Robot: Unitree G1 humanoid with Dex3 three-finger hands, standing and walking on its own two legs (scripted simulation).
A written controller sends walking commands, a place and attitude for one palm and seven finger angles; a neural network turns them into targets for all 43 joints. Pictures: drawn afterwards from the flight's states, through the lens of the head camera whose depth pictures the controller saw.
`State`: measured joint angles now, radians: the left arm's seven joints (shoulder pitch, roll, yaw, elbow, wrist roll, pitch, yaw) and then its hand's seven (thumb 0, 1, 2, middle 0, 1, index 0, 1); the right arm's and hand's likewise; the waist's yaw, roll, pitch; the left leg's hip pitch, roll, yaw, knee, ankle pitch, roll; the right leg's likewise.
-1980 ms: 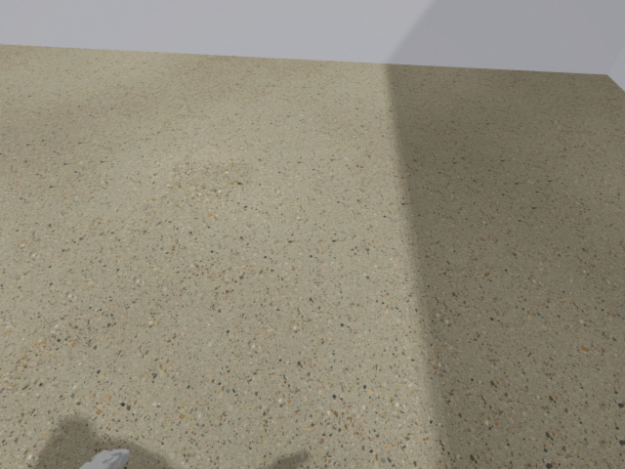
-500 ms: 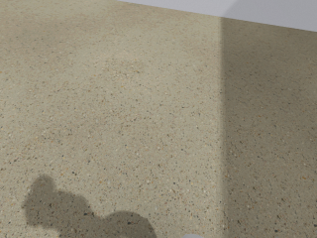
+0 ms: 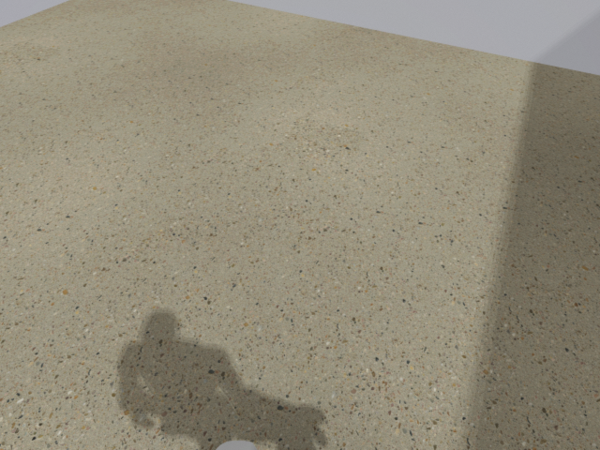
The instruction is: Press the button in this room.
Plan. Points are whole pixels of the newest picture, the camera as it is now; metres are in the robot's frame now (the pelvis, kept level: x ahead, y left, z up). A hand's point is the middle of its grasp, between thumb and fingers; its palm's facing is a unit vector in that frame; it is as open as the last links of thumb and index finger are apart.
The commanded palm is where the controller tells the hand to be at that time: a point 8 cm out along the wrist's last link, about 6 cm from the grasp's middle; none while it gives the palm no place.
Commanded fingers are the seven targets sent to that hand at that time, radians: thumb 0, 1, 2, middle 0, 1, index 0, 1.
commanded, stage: turn or walk to find it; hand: left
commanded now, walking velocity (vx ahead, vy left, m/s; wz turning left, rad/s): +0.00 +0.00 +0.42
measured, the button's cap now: out of the picture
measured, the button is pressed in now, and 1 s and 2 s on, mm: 0 0 0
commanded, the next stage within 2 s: none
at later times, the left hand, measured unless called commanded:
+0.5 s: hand out of the picture +0.03 +0.25 -0.16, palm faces +0.21 -0.94 -0.26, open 7.3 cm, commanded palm none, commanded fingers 0.00 0.90 0.90 -0.20 -0.30 -0.20 -0.30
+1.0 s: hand out of the picture -0.10 +0.19 -0.17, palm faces +0.44 -0.87 -0.23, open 7.3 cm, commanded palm none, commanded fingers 0.00 0.90 0.90 -0.20 -0.30 -0.20 -0.30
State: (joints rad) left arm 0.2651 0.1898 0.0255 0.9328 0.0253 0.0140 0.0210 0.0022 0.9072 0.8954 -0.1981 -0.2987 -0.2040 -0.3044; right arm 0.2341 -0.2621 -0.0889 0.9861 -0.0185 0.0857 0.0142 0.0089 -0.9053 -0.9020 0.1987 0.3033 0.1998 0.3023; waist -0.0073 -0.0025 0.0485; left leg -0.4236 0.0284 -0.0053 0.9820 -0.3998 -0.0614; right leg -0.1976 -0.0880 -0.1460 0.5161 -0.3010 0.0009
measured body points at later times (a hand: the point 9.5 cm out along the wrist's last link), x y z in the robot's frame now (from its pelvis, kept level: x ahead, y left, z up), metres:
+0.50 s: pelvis -0.02 +0.03 +0.00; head +0.00 +0.04 +0.45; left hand +0.02 +0.30 -0.14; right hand +0.08 -0.20 -0.14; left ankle -0.03 +0.14 -0.74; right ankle +0.00 -0.11 -0.70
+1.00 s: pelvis -0.06 +0.00 +0.00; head -0.03 +0.01 +0.45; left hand -0.12 +0.24 -0.15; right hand +0.09 -0.22 -0.15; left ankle -0.12 +0.12 -0.71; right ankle +0.00 -0.10 -0.74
